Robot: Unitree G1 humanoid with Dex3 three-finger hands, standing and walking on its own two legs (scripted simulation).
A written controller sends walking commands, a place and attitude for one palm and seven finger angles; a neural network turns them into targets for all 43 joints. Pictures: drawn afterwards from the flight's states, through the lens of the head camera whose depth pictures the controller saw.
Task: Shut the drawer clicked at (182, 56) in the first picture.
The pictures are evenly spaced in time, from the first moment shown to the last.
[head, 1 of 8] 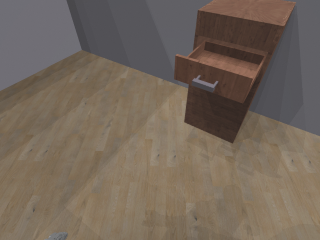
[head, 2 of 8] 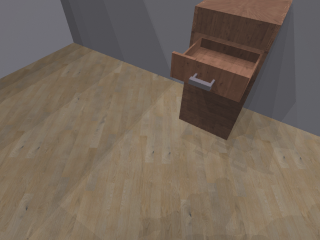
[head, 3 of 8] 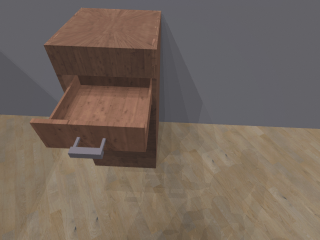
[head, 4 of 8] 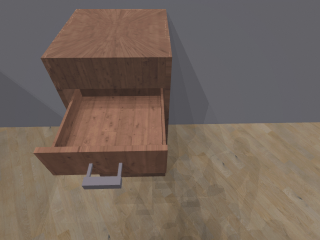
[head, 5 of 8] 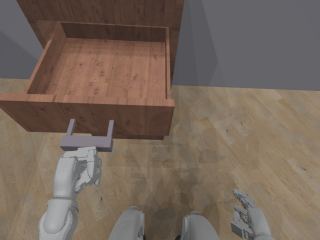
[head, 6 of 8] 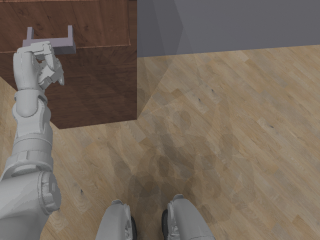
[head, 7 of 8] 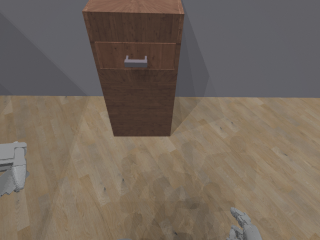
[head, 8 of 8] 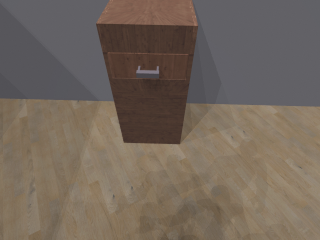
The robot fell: no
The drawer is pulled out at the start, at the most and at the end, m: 0.28 0.28 0.00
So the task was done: yes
